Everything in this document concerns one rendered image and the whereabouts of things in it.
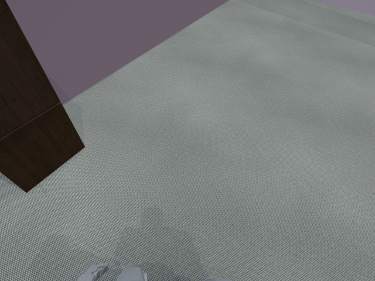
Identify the cupboard door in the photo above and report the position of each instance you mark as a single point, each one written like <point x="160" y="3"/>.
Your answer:
<point x="23" y="90"/>

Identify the left robot thigh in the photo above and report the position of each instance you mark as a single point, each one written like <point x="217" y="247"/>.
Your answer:
<point x="132" y="274"/>

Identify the robot left hand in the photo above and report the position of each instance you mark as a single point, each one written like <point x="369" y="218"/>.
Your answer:
<point x="94" y="272"/>

